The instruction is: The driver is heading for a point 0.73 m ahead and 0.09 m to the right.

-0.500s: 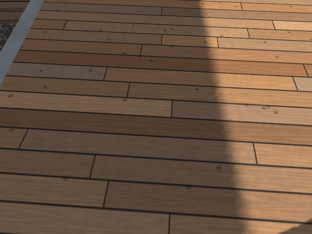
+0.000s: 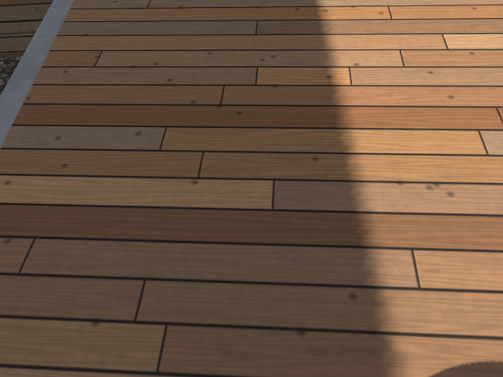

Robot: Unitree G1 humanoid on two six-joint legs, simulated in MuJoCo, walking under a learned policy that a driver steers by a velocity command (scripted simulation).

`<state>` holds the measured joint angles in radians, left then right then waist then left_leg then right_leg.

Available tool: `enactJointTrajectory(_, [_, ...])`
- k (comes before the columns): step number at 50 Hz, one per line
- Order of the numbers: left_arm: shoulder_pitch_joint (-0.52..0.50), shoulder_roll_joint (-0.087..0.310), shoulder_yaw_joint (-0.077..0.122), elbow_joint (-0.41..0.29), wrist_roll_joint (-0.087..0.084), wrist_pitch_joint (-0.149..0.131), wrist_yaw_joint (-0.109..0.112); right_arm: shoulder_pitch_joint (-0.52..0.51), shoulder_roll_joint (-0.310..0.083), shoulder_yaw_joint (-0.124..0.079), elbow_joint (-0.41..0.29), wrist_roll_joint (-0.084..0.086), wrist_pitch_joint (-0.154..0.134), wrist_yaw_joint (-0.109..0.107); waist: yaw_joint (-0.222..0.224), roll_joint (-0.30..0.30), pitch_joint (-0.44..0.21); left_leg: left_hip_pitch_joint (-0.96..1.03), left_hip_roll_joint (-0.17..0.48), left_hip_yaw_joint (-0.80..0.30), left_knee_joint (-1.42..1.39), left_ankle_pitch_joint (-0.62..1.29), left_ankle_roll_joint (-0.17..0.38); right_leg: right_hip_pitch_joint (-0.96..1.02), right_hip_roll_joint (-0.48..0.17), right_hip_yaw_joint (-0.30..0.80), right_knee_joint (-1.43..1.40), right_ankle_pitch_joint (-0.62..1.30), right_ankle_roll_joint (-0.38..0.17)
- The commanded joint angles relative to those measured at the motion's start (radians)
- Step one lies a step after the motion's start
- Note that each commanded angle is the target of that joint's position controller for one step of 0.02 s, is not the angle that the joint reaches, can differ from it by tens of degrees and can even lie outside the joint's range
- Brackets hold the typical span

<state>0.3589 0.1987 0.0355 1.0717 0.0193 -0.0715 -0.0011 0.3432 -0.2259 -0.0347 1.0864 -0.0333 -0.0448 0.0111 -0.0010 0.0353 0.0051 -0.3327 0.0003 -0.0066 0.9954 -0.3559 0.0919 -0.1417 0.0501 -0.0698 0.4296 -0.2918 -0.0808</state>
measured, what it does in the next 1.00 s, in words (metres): walks ahead: left foot, then right foot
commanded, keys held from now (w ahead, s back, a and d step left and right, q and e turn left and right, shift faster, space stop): w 0.90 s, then no key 0.10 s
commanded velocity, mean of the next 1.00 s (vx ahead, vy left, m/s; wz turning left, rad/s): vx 0.47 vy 0.00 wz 0.00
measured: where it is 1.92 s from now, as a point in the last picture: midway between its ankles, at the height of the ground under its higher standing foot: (280, 324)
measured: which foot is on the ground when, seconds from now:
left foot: up 0.00-0.34, down 0.36-0.92, up 0.94-1.00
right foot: down 0.00-0.36, up 0.38-0.88, down 0.90-1.00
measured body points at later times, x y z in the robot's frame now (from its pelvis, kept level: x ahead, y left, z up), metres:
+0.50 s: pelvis +0.27 +0.02 -0.01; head +0.29 +0.02 +0.44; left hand +0.28 +0.25 -0.16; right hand +0.32 -0.24 -0.15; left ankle +0.31 +0.06 -0.74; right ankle +0.16 -0.10 -0.64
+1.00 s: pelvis +0.55 -0.04 -0.01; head +0.59 -0.04 +0.44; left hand +0.68 +0.21 -0.14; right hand +0.51 -0.27 -0.16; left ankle +0.41 +0.07 -0.64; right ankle +0.62 -0.10 -0.74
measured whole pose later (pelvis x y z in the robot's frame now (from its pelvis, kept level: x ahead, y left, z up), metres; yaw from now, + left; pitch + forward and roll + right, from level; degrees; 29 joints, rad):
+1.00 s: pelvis +0.55 -0.04 -0.01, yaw +0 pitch +0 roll +0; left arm 0.11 0.20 0.05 0.94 0.02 -0.08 -0.01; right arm 0.38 -0.19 -0.03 1.06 -0.01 -0.08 -0.02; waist -0.03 0.02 0.08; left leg -0.27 -0.03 0.01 1.15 -0.41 0.07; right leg -0.35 0.04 -0.12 0.52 -0.17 -0.10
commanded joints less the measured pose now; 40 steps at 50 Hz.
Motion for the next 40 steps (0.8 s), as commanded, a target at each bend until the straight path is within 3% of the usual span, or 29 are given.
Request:
enactJointTrajectory(1, [0.072,0.082,0.005,-0.013,-0.002,-0.022,0.004,-0.074,-0.046,-0.008,-0.071,-0.007,-0.021,0.021,0.0,-0.085,0.123,-0.338,0.075,-0.004,0.082,0.125,-0.014,0.138,-0.269,0.331,-0.314,0.061,-0.081])
enactJointTrajectory(3, [0.142,0.076,-0.002,0.015,-0.006,-0.031,0.007,-0.093,-0.047,-0.012,-0.081,-0.004,-0.008,0.022,0.0,-0.103,0.094,-0.362,0.063,0.034,0.082,0.148,-0.03,0.187,-0.246,0.244,-0.278,0.341,-0.075])
enactJointTrajectory(5, [0.187,0.072,-0.009,0.031,-0.006,-0.033,0.01,-0.165,-0.036,-0.01,-0.11,-0.001,0.001,0.022,0.009,-0.11,0.096,-0.392,0.054,0.065,0.05,0.171,-0.044,0.192,-0.231,0.189,-0.265,0.5,-0.074])
enactJointTrajectory(9, [0.203,0.062,-0.022,0.034,-0.003,-0.032,0.017,-0.355,-0.009,0.007,-0.187,0.009,0.005,0.022,0.036,-0.119,0.143,-0.356,0.021,0.124,-0.184,0.246,-0.053,0.143,-0.2,0.13,-0.28,0.628,-0.068])
enactJointTrajectory(12, [0.218,0.081,-0.021,0.044,-0.001,-0.035,0.024,-0.416,-0.008,0.016,-0.219,0.017,0.004,0.018,0.041,-0.137,0.146,-0.248,-0.013,0.158,-0.349,0.279,-0.023,0.155,-0.218,0.11,-0.275,0.75,-0.069])
enactJointTrajectory(15, [0.176,0.11,-0.014,0.04,-0.001,-0.039,0.03,-0.29,-0.058,-0.004,-0.197,0.017,-0.004,0.0,-0.035,-0.146,0.065,-0.065,-0.068,0.157,-0.401,0.232,0.038,0.219,-0.243,0.086,-0.106,1.092,-0.052])
enactJointTrajectory(16, [0.157,0.121,-0.01,0.036,0.002,-0.036,0.031,-0.163,-0.082,-0.018,-0.157,0.02,-0.012,-0.007,-0.088,-0.148,-0.002,0.047,-0.084,0.142,-0.424,0.215,0.059,0.236,-0.244,0.083,0.036,1.14,-0.049])
enactJointTrajectory(17, [0.131,0.132,-0.006,0.029,-0.004,-0.031,0.028,-0.01,-0.098,-0.032,-0.108,0.017,-0.02,-0.015,-0.157,-0.133,-0.073,0.224,-0.073,0.126,-0.505,0.257,0.08,0.183,-0.226,0.067,0.224,1.054,-0.043])
enactJointTrajectory(18, [0.133,0.104,-0.014,0.008,-0.008,-0.031,0.021,0.133,-0.162,-0.054,-0.077,-0.007,-0.024,-0.026,-0.198,-0.063,-0.163,0.443,0.093,-0.056,-0.532,0.105,0.122,0.008,-0.184,0.045,0.491,0.741,-0.039])
enactJointTrajectory(19, [0.257,-0.028,-0.032,-0.007,-0.026,-0.025,0.006,0.158,-0.242,-0.072,-0.083,-0.029,-0.022,-0.022,-0.103,0.153,-0.259,0.681,0.405,-0.579,-0.6,0.056,0.276,-0.349,0.008,0.017,0.899,-0.171,-0.005])
enactJointTrajectory(20, [0.19,0.084,-0.003,-0.006,-0.011,-0.018,0.006,0.093,-0.202,-0.071,-0.082,0.017,-0.013,-0.008,-0.114,0.031,-0.23,0.608,0.384,-0.723,-0.739,-0.126,0.298,-0.467,0.007,0.13,0.996,-0.182,-0.025])
enactJointTrajectory(21, [0.08,0.1,0.005,-0.051,-0.004,-0.021,0.004,-0.033,-0.146,-0.055,-0.105,0.029,-0.015,-0.006,-0.065,0.016,-0.052,0.447,0.357,-0.555,-0.783,-0.174,0.257,-0.522,-0.06,0.131,0.957,-0.074,-0.035])
enactJointTrajectory(22, [0.024,0.094,0.007,-0.065,0.0,-0.027,0.0,-0.088,-0.081,-0.039,-0.113,0.026,-0.026,-0.002,-0.043,-0.035,0.027,0.309,0.315,-0.45,-0.823,-0.061,0.224,-0.486,-0.091,0.128,0.899,-0.011,-0.036])
enactJointTrajectory(24, [0.039,0.053,0.006,-0.06,0.016,-0.006,-0.007,-0.08,-0.017,-0.016,-0.085,0.018,-0.047,-0.009,0.023,-0.04,0.061,0.154,0.235,-0.278,-0.847,0.157,0.163,-0.367,-0.13,0.127,0.804,0.017,-0.015])
enactJointTrajectory(26, [0.046,0.019,0.004,-0.062,0.02,0.014,-0.016,-0.024,-0.026,-0.013,-0.059,0.019,-0.064,-0.014,0.043,-0.024,0.058,0.128,0.206,-0.195,-0.854,0.29,0.151,-0.344,-0.136,0.106,0.744,0.021,0.006])
enactJointTrajectory(28, [-0.024,0.029,0.007,-0.092,0.022,0.028,-0.022,0.018,-0.059,-0.016,-0.046,0.02,-0.071,-0.015,0.044,-0.008,0.078,0.131,0.189,-0.139,-0.875,0.337,0.145,-0.405,-0.151,0.079,0.679,0.069,0.023])
enactJointTrajectory(31, [-0.182,0.045,0.008,-0.152,0.017,0.034,-0.027,0.075,-0.065,-0.012,-0.04,0.023,-0.068,-0.014,0.01,0.0,0.106,0.175,0.161,-0.089,-0.894,0.42,0.123,-0.498,-0.164,0.041,0.532,0.185,0.047])
enactJointTrajectory(34, [-0.307,0.031,-0.002,-0.195,0.004,0.029,-0.03,0.132,-0.058,-0.005,-0.031,0.024,-0.066,-0.015,-0.027,0.013,0.106,0.223,0.138,-0.042,-0.879,0.54,0.089,-0.481,-0.138,0.001,0.348,0.277,0.056])
enactJointTrajectory(38, [-0.414,0.035,-0.006,-0.234,0.0,0.024,-0.027,0.207,-0.065,-0.003,-0.009,0.017,-0.062,-0.024,-0.065,0.032,0.103,0.366,0.167,-0.035,-0.84,0.644,0.088,-0.485,-0.101,-0.026,0.209,0.294,0.036])
enactJointTrajectory(40, [-0.435,0.046,-0.003,-0.25,0.0,0.017,-0.025,0.213,-0.072,-0.004,-0.002,0.008,-0.058,-0.03,-0.06,0.036,0.104,0.441,0.196,-0.036,-0.801,0.724,0.098,-0.484,-0.089,-0.024,0.168,0.244,0.013])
